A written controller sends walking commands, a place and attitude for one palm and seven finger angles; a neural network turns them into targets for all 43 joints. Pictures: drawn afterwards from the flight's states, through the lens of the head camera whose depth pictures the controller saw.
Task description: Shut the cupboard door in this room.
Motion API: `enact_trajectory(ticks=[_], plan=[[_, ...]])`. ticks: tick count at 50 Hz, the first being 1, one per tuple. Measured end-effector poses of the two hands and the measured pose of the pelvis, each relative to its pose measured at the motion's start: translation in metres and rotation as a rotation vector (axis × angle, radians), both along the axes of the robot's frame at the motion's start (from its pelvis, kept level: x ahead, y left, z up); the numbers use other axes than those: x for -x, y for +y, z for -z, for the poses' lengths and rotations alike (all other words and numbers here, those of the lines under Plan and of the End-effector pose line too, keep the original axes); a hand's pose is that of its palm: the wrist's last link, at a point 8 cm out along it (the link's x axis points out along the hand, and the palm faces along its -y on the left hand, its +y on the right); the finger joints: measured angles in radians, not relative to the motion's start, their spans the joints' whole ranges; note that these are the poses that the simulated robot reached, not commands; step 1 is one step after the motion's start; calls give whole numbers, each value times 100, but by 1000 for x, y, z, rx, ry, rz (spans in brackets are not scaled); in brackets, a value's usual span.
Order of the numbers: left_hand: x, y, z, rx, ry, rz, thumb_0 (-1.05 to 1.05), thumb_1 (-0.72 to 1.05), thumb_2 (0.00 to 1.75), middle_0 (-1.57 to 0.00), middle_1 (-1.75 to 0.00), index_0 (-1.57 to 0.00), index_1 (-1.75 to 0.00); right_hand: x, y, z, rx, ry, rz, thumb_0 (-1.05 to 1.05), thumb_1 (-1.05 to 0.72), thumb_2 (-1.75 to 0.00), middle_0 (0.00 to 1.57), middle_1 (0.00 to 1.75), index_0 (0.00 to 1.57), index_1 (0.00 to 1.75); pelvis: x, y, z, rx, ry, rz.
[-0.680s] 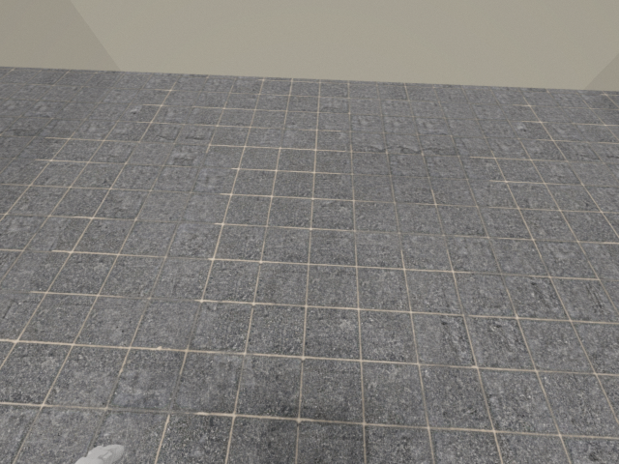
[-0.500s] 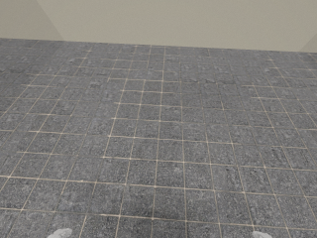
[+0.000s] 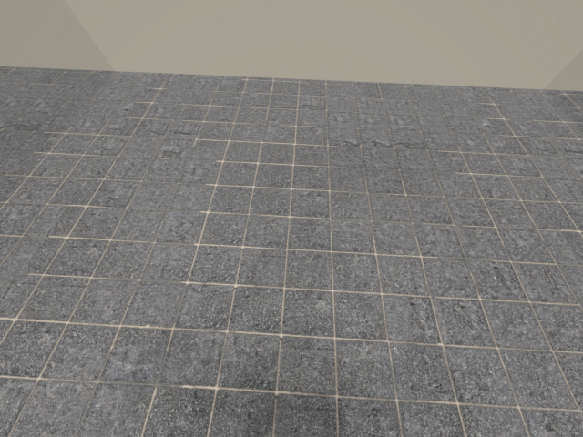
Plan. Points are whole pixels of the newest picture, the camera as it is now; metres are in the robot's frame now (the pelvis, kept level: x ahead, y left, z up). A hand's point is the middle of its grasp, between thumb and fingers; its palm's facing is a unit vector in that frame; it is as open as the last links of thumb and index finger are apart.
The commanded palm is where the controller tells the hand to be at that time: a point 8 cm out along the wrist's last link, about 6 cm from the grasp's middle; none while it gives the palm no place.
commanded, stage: stand and wait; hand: left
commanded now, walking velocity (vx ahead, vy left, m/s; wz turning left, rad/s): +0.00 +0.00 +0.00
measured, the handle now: out of the picture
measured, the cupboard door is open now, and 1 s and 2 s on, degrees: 87 87 87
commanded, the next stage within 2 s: turn or walk to find it in 0.22 s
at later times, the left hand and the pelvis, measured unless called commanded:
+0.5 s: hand out of the picture +0.06 +0.23 -0.17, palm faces +0.04 -0.96 -0.29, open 7.3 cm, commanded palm none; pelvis -0.01 +0.00 -0.01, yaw +4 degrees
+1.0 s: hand out of the picture -0.03 +0.18 -0.16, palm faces +0.29 -0.91 -0.28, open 7.3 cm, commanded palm none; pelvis -0.05 -0.03 -0.01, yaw +17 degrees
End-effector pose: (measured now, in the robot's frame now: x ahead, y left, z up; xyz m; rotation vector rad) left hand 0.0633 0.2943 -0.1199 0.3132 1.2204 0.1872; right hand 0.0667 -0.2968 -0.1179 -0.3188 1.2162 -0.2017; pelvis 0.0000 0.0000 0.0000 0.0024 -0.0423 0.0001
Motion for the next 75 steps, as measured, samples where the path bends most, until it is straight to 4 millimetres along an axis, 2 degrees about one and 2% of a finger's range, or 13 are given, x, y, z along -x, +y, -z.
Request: enact_trajectory(ticks=[19,30,34,38,42,45,49,55,59,64,66,70,75], plan=[[-3,-9,-1,5,-38,-12,0,91,90,-21,-29,-21,-30,4,3,5,-18,5,-18,1,-91,-90,20,30,20,30,9,-4,2,1,13,-26],[37,-29,33,93,7,-102,0,91,90,-21,-29,-20,-30,14,52,26,-89,57,-58,1,-91,-90,20,30,20,30,17,7,17,10,35,-92],[51,-33,33,100,20,-143,1,91,90,-21,-29,-20,-30,23,67,27,-119,68,-71,1,-91,-90,20,30,20,30,23,4,15,9,43,-123],[59,-41,23,95,-10,-186,1,91,90,-21,-29,-20,-30,30,67,28,-137,93,-90,1,-91,-90,20,30,20,30,30,-4,10,18,50,-162],[67,-52,14,76,-55,-224,1,91,90,-21,-29,-20,-30,31,53,34,-147,99,-112,1,-91,-90,21,30,20,30,38,-17,10,17,53,-203],[81,-61,12,48,-84,-249,0,91,90,-21,-29,-20,-30,25,37,42,-148,90,-130,1,-91,-90,20,30,20,30,44,-29,16,12,45,-234],[111,-72,5,42,-75,-300,0,91,90,-21,-29,-20,-30,12,24,34,-131,77,-166,1,-91,-90,20,30,20,30,49,-34,9,-5,25,-279],[151,-78,8,64,-41,-377,0,91,90,-21,-29,-20,-30,-8,24,21,-98,61,-240,1,-91,-90,20,30,20,30,56,-33,5,-21,23,-353],[183,-75,19,90,-15,-439,0,91,90,-21,-29,-21,-30,-23,43,17,-76,57,-318,1,-91,-90,20,30,19,30,65,-24,8,-15,33,-396],[231,-61,43,121,42,-530,0,91,90,-21,-29,-21,-30,-41,85,16,-59,-7,-424,1,-91,-90,20,30,19,30,80,-6,21,5,42,-448],[246,-56,45,122,79,-555,0,91,90,-21,-29,-20,-30,-42,100,12,-68,-30,-448,1,-91,-90,20,30,20,30,84,-3,18,4,37,-451],[257,-50,36,124,79,-588,1,91,90,-20,-29,-20,-30,-37,120,5,-88,-42,-480,1,-91,-90,20,30,20,30,90,0,10,18,30,-476],[252,-46,24,106,18,-608,1,91,90,-20,-29,-20,-30,-26,129,8,-122,-23,-502,1,-91,-90,20,30,20,30,96,-1,5,20,24,-511]])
